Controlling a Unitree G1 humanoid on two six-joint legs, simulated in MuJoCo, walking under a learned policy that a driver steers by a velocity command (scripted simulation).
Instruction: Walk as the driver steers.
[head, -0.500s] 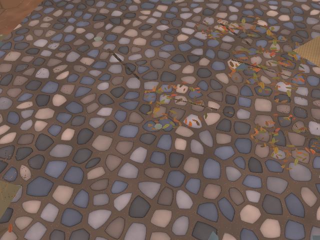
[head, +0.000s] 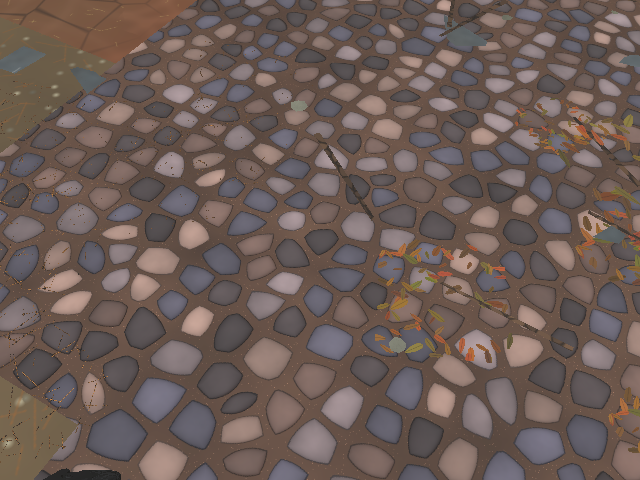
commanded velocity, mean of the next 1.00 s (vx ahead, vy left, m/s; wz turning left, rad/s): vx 0.50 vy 0.00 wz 0.60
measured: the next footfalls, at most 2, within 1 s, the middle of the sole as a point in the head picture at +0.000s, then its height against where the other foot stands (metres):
right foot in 0.20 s outside the picture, level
left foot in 0.72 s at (219, 466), level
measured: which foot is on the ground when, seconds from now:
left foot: down 0.00-0.22, up 0.24-0.70, down 0.72-1.00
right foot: up 0.00-0.18, down 0.20-0.74, up 0.76-1.00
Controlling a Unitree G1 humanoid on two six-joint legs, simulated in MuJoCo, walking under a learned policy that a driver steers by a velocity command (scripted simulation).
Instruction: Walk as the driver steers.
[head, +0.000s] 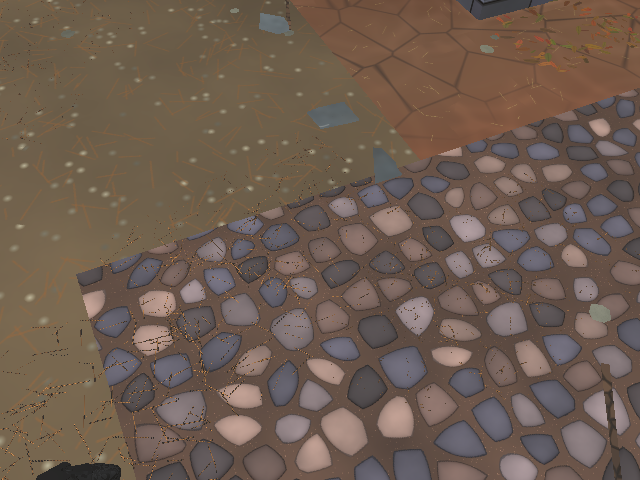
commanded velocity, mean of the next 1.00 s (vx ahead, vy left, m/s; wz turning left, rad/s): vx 0.50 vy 0.00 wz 0.42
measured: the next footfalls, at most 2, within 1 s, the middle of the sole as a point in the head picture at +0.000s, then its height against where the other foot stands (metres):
right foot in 0.20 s outside the picture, level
left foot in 0.72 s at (211, 464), level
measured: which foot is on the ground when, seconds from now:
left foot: down 0.00-0.22, up 0.24-0.70, down 0.72-1.00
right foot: up 0.00-0.18, down 0.20-0.74, up 0.76-1.00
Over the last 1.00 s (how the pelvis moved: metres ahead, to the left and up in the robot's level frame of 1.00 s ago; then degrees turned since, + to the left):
0.51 0.11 0.00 36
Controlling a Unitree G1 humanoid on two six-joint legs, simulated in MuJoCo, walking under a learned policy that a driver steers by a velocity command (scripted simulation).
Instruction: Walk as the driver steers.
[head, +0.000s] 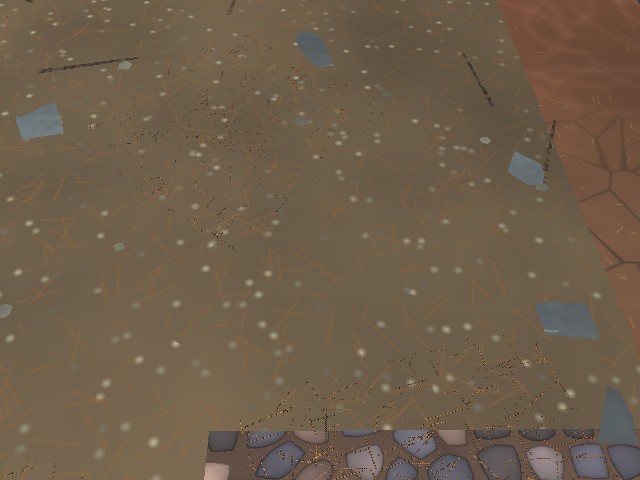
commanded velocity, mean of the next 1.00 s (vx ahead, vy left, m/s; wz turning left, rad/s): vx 0.50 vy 0.00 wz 0.48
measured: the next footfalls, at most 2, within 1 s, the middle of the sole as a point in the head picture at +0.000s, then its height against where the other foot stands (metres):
right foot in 0.22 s outside the picture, level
left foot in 0.74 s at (231, 464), level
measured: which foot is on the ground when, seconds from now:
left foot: down 0.00-0.22, up 0.24-0.72, down 0.74-1.00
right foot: up 0.00-0.20, down 0.22-0.76, up 0.78-1.00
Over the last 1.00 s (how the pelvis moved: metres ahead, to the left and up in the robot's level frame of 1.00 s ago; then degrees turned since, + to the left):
0.52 0.11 0.00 24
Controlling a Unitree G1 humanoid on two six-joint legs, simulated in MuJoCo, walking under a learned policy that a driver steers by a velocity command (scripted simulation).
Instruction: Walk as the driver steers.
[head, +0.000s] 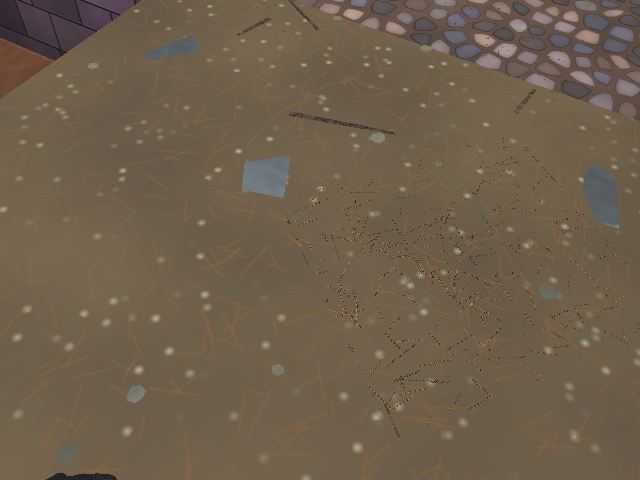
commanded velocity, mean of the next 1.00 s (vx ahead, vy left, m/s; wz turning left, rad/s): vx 0.35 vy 0.00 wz -0.16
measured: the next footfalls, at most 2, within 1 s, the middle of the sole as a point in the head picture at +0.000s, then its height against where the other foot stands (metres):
right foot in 0.24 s outside the picture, level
left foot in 0.70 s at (262, 426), level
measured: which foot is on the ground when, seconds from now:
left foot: down 0.00-0.26, up 0.28-0.68, down 0.70-1.00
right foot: up 0.00-0.22, down 0.24-0.70, up 0.72-1.00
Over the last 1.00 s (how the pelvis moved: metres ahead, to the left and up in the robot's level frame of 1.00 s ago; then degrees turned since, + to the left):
0.52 0.09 0.00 30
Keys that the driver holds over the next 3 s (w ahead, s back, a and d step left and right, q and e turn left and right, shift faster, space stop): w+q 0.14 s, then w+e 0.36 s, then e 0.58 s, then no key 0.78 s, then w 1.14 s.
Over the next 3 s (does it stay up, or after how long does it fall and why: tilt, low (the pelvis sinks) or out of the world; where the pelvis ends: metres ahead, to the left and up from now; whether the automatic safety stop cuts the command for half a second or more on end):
stays up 0.95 -0.21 -0.01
